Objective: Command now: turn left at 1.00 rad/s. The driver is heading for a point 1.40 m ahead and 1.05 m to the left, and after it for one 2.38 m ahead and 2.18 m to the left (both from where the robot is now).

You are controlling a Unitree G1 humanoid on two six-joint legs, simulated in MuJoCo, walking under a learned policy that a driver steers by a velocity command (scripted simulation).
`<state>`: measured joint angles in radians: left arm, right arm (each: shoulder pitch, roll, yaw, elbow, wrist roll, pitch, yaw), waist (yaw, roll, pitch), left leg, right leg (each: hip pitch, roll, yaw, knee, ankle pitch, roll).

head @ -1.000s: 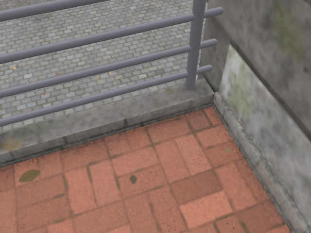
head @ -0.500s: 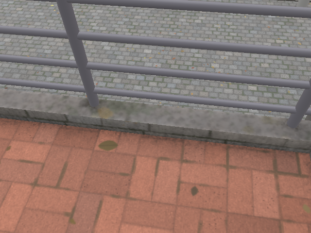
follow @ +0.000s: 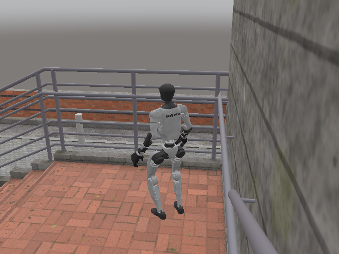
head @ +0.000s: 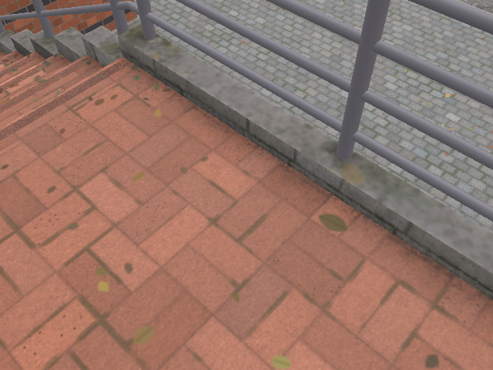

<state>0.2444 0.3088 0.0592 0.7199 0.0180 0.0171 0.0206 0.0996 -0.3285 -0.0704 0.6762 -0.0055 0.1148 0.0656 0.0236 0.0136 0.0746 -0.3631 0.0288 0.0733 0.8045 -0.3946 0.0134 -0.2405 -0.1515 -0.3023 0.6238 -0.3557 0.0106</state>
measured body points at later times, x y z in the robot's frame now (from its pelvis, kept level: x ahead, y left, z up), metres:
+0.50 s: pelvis +0.04 +0.01 +0.00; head +0.09 +0.01 +0.44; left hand +0.11 +0.34 -0.07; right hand +0.23 -0.22 -0.14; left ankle -0.02 +0.10 -0.72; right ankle +0.12 -0.07 -0.73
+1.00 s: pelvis +0.08 +0.10 +0.00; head +0.08 +0.13 +0.45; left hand -0.11 +0.32 -0.13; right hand +0.38 +0.05 -0.10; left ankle +0.01 +0.13 -0.73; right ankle +0.16 -0.03 -0.65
